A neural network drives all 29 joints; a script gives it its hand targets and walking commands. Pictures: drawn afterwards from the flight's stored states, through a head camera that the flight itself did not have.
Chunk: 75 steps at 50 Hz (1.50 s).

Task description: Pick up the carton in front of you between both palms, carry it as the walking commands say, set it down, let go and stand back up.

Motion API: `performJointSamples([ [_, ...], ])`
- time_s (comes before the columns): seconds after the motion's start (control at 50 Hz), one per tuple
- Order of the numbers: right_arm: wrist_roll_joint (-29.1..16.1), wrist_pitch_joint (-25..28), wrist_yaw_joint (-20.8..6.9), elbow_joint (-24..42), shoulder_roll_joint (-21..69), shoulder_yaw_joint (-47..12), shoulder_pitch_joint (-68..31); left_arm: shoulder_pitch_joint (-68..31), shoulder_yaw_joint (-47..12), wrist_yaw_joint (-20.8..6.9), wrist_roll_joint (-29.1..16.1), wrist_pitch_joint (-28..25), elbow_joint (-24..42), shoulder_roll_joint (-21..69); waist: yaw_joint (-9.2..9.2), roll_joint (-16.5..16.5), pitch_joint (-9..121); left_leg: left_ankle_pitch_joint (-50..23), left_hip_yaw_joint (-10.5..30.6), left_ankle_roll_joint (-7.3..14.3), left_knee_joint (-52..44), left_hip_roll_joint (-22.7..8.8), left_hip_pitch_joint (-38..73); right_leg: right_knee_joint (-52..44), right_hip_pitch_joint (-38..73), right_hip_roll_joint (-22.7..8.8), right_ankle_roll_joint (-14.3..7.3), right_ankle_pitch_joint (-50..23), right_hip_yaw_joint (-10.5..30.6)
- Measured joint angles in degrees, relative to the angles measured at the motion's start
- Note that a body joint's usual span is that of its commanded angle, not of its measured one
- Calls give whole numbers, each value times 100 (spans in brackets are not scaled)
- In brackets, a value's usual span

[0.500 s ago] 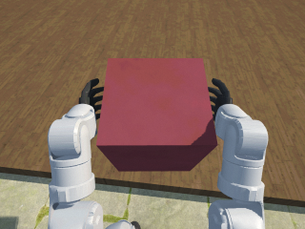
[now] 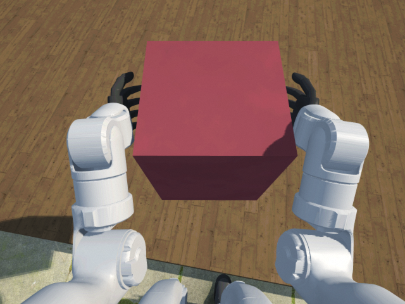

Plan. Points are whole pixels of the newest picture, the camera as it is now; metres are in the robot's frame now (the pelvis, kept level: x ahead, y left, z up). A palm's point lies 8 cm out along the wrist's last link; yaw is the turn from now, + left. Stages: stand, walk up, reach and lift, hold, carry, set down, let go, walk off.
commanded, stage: carry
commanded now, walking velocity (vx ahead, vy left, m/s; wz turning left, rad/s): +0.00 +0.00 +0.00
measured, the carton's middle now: (210, 133) +0.40 +0.01 +0.06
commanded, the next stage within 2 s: none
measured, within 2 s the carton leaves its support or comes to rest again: neither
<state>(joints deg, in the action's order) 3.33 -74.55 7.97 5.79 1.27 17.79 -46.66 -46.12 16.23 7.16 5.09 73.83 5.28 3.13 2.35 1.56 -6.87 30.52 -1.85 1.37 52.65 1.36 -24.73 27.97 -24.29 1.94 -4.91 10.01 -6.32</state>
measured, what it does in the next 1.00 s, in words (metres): climbs: left foot, then left foot 0.11 m higher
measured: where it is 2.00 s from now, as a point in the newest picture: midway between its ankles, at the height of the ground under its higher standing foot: (194, 225)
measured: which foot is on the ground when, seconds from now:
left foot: up 0.00-0.10, down 0.12-0.60, up 0.62-0.88, down 0.90-1.00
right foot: down 0.00-0.90, up 0.92-1.00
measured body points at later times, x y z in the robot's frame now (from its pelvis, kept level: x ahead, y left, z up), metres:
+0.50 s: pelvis +0.15 +0.04 +0.02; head +0.19 +0.03 +0.47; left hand +0.53 +0.17 +0.12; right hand +0.52 -0.13 +0.13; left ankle +0.07 +0.11 -0.73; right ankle +0.05 -0.07 -0.68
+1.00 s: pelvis +0.29 +0.08 +0.04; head +0.36 +0.06 +0.48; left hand +0.67 +0.18 +0.11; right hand +0.64 -0.12 +0.11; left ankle +0.40 +0.12 -0.62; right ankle +0.11 -0.06 -0.54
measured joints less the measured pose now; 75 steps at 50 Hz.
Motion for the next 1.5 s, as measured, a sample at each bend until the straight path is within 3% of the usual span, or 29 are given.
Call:
performJointSamples([
  [0.06, 53, -4, -1, 183, 93, -17, 8, 138, 40, 2, -49, -10, 277, 28, -7, -107, -84, -486, 33, -68, -1132, -43, 2, -137, 213, -85, 22, 68, 57],
  [0.14, 31, 89, -6, 372, 124, -119, 60, 235, 13, 3, -106, -54, 560, -15, -76, -154, -35, -1954, -143, -39, -2555, -124, 432, 171, 407, -123, 146, 522, 116],
  [0.2, 92, 85, -6, 287, 182, -137, 157, 247, 10, 4, -145, 8, 413, -73, -147, -292, 194, -1632, -200, 68, -2463, -1, 592, 327, 539, -255, 242, 572, 169],
  [0.28, 170, 59, -15, -283, 144, -193, 266, 288, -4, 2, -158, 25, -240, -141, -185, -139, 573, -1591, -184, 172, -2203, -20, 634, -12, 912, -228, 299, 705, 138],
  [0.34, 149, 113, -30, -696, 64, -245, 400, 348, -51, -8, -99, -44, -710, -131, -151, -34, 722, -1777, -215, 172, -1824, -87, 591, -171, 1127, -182, 270, 453, 132],
  [0.38, 135, 181, -43, -944, 31, -293, 531, 459, -71, -30, -34, -114, -964, -93, -175, -24, 798, -1770, -312, 103, -2127, -112, 847, -44, 1168, -174, 180, 294, 140],
  [0.42, 135, 245, -46, -1132, 30, -345, 605, 617, -115, -40, -35, -175, -1068, -98, -274, -48, 824, -1894, -360, 90, -2966, -64, 1409, 513, 994, -222, 120, 127, 136],
  [0.48, 99, 354, -48, -1192, -8, -461, 563, 719, -170, -45, -80, -249, -949, -155, -509, 5, 783, -1755, -261, 244, -3349, -16, 1658, 1723, 541, -220, 221, 793, 175],
  [0.54, 30, 449, -48, -1167, -44, -555, 597, 763, -133, -44, -43, -283, -820, -121, -619, 92, 851, -1684, -163, 329, -3108, -25, 1466, 1401, 697, -170, 252, 1041, 185],
  [0.56, 13, 472, -47, -1144, -41, -561, 626, 781, -128, -44, -25, -287, -780, -105, -603, 100, 860, -1750, -168, 343, -2874, -35, 1319, 873, 927, -146, 283, 917, 148],
  [0.6, -30, 469, -47, -1016, -59, -568, 681, 746, -152, -44, 6, -250, -696, -91, -512, 13, 809, -2001, -222, 317, -1949, -26, 849, -653, 1649, -117, 354, -323, 40],
  [0.62, -68, 460, -48, -911, -98, -576, 686, 695, -173, -44, 26, -237, -632, -81, -421, -42, 772, -1658, -210, 261, -1048, -22, 501, -1190, 1969, -102, 331, -327, 53],
  [0.68, -96, 503, -46, -712, -103, -508, 663, 624, -208, -45, 45, -295, -503, -61, -120, -288, 768, 486, -76, 175, 2420, 190, -974, -1504, 2142, -166, 179, 517, 252],
  [0.72, -58, 453, -46, -587, -46, -414, 650, 688, -244, -34, 14, -305, -384, -44, 70, -325, 800, 1289, 78, 285, 4485, 330, -1976, -1448, 2121, -204, 194, 841, 404],
  [0.76, 1, 425, -47, -458, 21, -345, 641, 755, -263, -14, -65, -354, -287, -46, 212, -275, 686, 1859, 200, 368, 5561, 360, -2883, -1322, 2196, -249, 302, 1046, 511],
  [0.78, 46, 424, -47, -396, 75, -337, 664, 800, -263, -7, -117, -375, -246, -65, 251, -269, 602, 1877, 171, 369, 5522, 282, -3238, -1289, 2295, -294, 338, 1113, 553],
  [0.82, 151, 422, -47, -277, 192, -361, 748, 897, -220, 1, -217, -383, -160, -88, 190, -262, 480, 1261, -117, 308, 4290, 30, -3578, -1348, 2567, -407, 356, 1184, 540],
  [0.88, 206, 479, -49, -304, 264, -452, 956, 1090, -109, 5, -240, -429, -175, -6, -171, -140, 464, -176, -561, 360, 1843, -11, -2938, -901, 2707, -486, 329, 1010, 374],
  [0.92, 219, 585, -50, -477, 274, -563, 1016, 1199, -64, -12, -242, -476, -228, -24, -540, -120, 371, -1314, -644, 527, 956, 116, -2334, 1082, 2068, -532, 393, 920, 487],
  [0.98, 132, 835, -49, -823, 161, -653, 1037, 1073, -64, -84, -103, -607, -554, -55, -806, -213, 105, -1155, -704, 716, 499, 283, -1803, 4665, 601, 16, 421, 1060, 1338],
  [1.0, 76, 877, -49, -923, 127, -664, 1084, 1089, -42, -93, -22, -611, -620, 0, -826, -258, 88, -1245, -747, 726, 213, 338, -1603, 5250, 301, 79, 457, 471, 1423],
  [1.04, -30, 911, -47, -1048, 58, -687, 1096, 1178, -14, -97, 101, -611, -591, 106, -843, -180, 81, -1495, -763, 715, -416, 358, -1242, 5835, -142, 160, 423, 694, 1370],
  [1.1, -129, 1002, -46, -1174, -12, -750, 948, 1279, 4, -105, 166, -669, -405, 149, -861, 2, 59, -1910, -740, 725, -1413, 308, -713, 5314, -565, 127, 367, 1220, 1073],
  [1.16, -171, 1029, -44, -1123, -46, -773, 863, 1312, -13, -106, 177, -708, -239, 162, -828, 115, 173, -2230, -653, 693, -2192, 203, -286, 3214, -432, 107, 445, 1981, 758],
  [1.22, -168, 935, -44, -996, -72, -700, 739, 1232, -108, -107, 156, -694, -176, 114, -697, 98, 441, -2293, -624, 642, -2437, 161, -100, 1428, -103, 96, 443, 1622, 558],
  [1.26, -172, 866, -44, -1041, -111, -677, 643, 1170, -193, -106, 138, -651, -233, 42, -578, 42, 654, -2168, -646, 620, -2312, 169, -46, 471, 236, 31, 389, 693, 466],
  [1.28, -166, 816, -46, -1096, -138, -673, 617, 1152, -226, -106, 128, -631, -318, 24, -515, 71, 751, -2079, -634, 602, -2223, 137, -8, 375, 326, 56, 320, 344, 440],
  [1.34, -94, 600, -75, -1358, -155, -623, 644, 1113, -325, -105, 95, -448, -701, -44, -394, 71, 1110, -1959, -576, 517, -2265, 128, 229, 328, 576, 83, 226, 486, 404],
  [1.5, 2, 315, -93, -2330, -245, -585, 444, 650, -434, -101, -90, -164, -1981, -339, -255, -84, 1622, -1907, -499, 548, -2454, 230, 539, 188, 894, 10, 269, 672, 354],
])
